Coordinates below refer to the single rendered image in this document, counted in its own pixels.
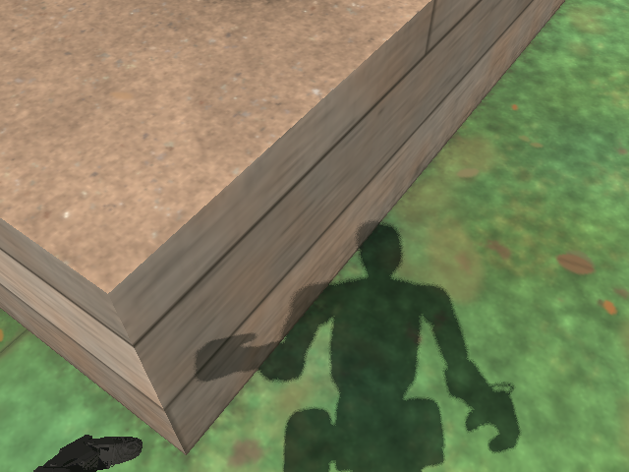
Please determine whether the left robot hand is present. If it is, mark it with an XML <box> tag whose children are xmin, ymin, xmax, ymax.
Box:
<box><xmin>33</xmin><ymin>435</ymin><xmax>143</xmax><ymax>472</ymax></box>

